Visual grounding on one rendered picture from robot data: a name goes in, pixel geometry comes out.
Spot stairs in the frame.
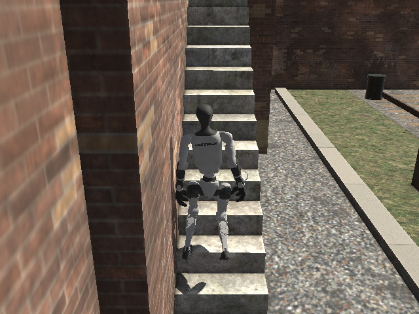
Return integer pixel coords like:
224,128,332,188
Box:
174,0,268,314

